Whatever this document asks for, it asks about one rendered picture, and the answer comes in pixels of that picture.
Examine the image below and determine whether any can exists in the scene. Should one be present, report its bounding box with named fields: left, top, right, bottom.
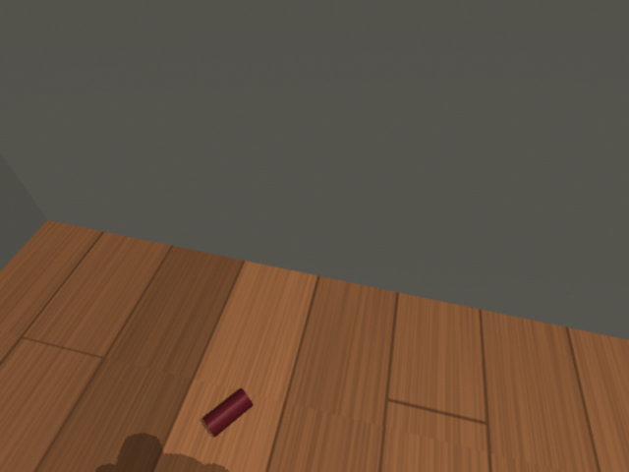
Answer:
left=203, top=388, right=253, bottom=437

